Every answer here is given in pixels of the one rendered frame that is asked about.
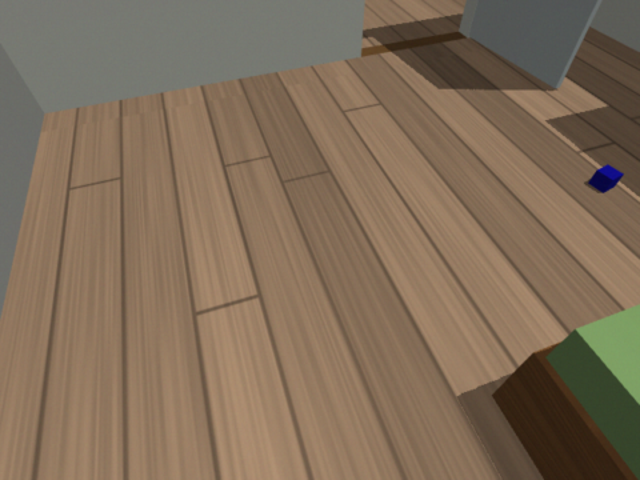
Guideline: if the cube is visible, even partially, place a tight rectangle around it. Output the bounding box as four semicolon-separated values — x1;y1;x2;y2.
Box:
588;165;624;193

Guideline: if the bed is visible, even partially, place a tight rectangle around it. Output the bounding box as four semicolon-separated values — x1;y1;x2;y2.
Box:
492;304;640;480

